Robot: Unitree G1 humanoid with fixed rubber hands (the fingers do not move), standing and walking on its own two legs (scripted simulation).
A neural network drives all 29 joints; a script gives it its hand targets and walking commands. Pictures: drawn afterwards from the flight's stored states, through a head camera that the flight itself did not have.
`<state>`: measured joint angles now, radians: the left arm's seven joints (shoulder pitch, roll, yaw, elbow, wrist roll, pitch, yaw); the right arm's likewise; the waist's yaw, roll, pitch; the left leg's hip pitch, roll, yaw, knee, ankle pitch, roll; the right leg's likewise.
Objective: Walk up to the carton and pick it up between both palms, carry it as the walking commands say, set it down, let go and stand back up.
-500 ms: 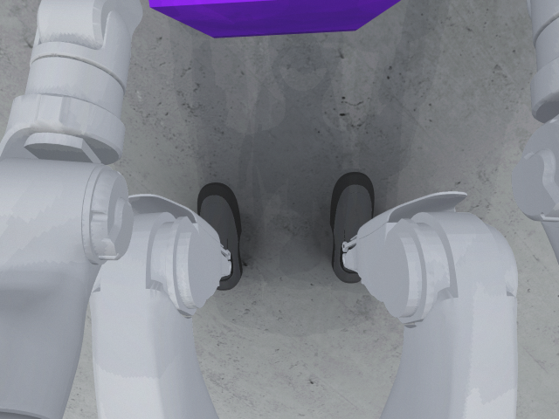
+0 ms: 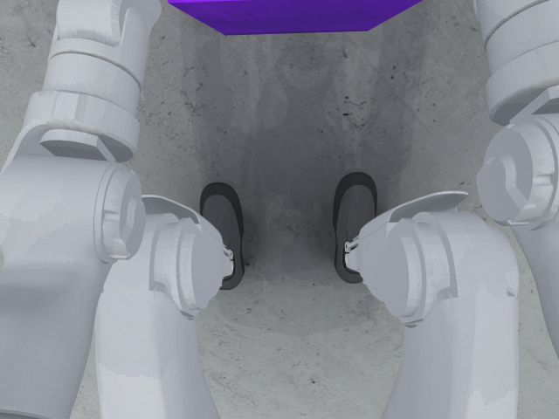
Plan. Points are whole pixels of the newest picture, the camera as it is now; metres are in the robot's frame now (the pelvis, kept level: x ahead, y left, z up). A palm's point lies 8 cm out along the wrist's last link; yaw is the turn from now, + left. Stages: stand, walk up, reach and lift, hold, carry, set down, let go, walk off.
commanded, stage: reach and lift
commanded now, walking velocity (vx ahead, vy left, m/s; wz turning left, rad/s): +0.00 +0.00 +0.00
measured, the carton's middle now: out of the picture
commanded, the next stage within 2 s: none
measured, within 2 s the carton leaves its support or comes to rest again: leaves its support in 0.68 s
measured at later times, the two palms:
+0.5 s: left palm out of the picture +0.56 +0.14 -0.19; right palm out of the picture +0.58 -0.17 -0.19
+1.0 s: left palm out of the picture +0.56 +0.12 -0.15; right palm out of the picture +0.59 -0.18 -0.12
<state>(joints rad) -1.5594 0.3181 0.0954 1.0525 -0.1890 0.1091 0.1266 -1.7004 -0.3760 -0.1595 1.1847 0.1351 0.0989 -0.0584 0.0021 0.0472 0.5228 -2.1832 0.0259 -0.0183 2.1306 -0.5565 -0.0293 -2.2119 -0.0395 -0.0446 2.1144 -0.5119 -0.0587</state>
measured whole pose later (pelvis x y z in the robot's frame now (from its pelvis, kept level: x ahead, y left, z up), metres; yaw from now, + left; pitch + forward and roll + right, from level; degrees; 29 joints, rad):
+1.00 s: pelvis -0.01 +0.00 +0.00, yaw +0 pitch +29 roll +1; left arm -1.56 0.25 0.12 0.96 -0.19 0.33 0.17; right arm -1.68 -0.41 -0.16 1.06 0.10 0.28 -0.10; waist 0.00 0.06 0.52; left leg -2.10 0.00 -0.02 2.16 -0.56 -0.03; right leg -2.13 -0.04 -0.04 2.14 -0.52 -0.06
